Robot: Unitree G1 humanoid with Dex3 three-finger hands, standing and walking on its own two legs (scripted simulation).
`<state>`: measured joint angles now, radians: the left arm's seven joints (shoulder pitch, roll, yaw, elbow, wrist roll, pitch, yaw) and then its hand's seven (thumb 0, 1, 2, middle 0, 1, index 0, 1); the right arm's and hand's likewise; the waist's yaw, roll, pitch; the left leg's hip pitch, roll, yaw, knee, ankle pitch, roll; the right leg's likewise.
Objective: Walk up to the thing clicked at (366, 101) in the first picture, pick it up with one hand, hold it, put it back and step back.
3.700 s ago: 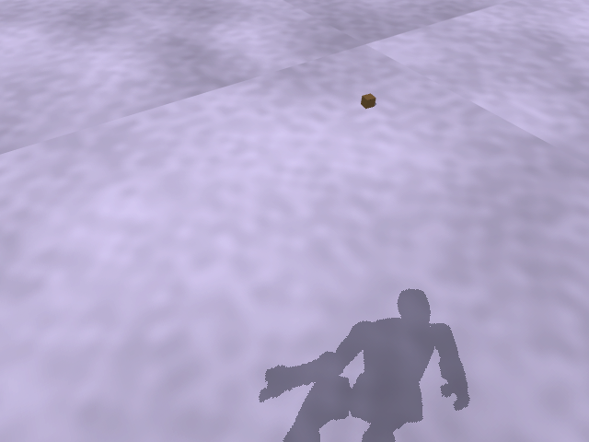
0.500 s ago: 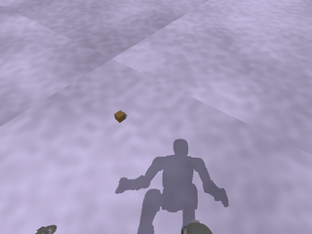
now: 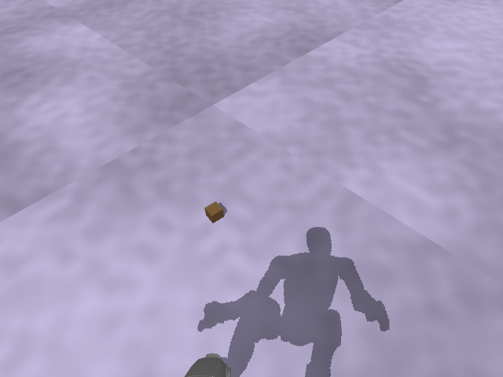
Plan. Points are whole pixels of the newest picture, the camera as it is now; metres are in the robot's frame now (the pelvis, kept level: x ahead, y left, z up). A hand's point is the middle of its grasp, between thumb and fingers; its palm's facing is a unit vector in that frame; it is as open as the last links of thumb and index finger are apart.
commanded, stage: walk up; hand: left
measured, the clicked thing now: (214, 212) +0.93 +0.27 -0.74
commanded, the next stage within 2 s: none
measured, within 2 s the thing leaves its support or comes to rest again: neither
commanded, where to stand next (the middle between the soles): +0.56 +0.05 m, yaw -2 degrees
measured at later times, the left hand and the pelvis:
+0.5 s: hand (120, 302) +0.27 +0.30 -0.14, palm faces -0.10 -0.92 -0.37, open 7.4 cm; pelvis +0.19 +0.03 +0.00, yaw -2 degrees
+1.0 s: hand (134, 252) +0.38 +0.31 -0.15, palm faces -0.04 -0.92 -0.38, open 7.4 cm; pelvis +0.34 +0.03 -0.01, yaw -1 degrees
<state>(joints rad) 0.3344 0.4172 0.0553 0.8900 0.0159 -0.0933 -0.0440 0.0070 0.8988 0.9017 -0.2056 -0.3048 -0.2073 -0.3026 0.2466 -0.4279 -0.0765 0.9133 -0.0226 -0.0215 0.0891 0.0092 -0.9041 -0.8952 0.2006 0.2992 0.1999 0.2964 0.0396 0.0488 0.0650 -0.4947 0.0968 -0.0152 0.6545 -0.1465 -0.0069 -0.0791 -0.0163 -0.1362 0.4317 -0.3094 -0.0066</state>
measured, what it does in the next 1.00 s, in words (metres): walks ahead: left foot, then right foot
